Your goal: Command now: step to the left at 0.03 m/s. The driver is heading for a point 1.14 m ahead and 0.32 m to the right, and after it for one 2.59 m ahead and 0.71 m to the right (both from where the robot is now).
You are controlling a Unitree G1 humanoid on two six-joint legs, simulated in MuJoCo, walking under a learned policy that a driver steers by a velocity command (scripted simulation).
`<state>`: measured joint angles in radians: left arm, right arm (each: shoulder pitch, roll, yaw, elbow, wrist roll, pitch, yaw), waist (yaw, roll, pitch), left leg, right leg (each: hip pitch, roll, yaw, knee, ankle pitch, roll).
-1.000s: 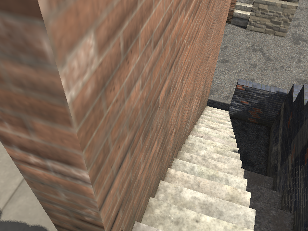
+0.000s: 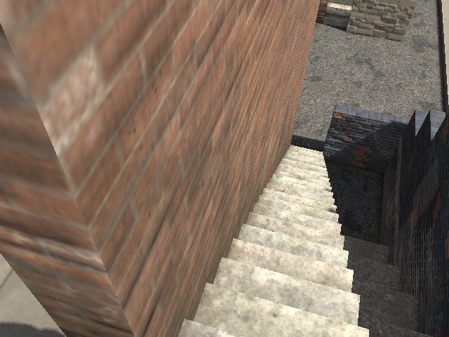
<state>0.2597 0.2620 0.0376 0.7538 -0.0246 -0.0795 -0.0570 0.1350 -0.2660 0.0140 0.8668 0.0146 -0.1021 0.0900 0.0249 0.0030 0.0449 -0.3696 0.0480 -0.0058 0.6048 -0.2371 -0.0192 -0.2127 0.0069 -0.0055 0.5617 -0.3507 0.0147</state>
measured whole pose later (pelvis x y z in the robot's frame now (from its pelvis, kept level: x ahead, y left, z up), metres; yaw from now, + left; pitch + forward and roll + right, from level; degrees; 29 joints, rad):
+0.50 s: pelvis +0.01 -0.03 +0.01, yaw -1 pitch +1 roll +0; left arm 0.25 0.29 0.06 0.77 0.02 0.04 -0.02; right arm 0.28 -0.30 -0.05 0.93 -0.03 -0.06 -0.01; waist -0.04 -0.01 0.01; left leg -0.27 0.08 0.00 0.42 -0.17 -0.03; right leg -0.38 0.00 0.00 0.76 -0.37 -0.02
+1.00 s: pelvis +0.06 -0.10 +0.00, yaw -2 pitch +2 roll -1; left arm 0.17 0.18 0.00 0.77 -0.02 -0.08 -0.10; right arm 0.19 -0.19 0.07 0.87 -0.04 -0.03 0.07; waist 0.00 0.03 0.00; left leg -0.31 0.08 -0.02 0.62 -0.33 -0.06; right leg -0.30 0.10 -0.02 0.58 -0.31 -0.08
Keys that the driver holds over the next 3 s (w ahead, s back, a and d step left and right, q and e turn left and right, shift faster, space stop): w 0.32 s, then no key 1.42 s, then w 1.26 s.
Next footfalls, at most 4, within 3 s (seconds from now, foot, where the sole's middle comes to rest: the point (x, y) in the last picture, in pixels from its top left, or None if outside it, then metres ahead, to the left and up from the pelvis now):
0.58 right None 0.09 -0.17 -0.77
0.82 left None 0.10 0.06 -0.77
2.60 left None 0.43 0.04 -0.97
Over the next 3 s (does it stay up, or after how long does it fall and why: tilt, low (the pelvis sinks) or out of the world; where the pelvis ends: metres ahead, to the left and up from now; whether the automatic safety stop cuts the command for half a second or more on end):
stays up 0.47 -0.19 -0.31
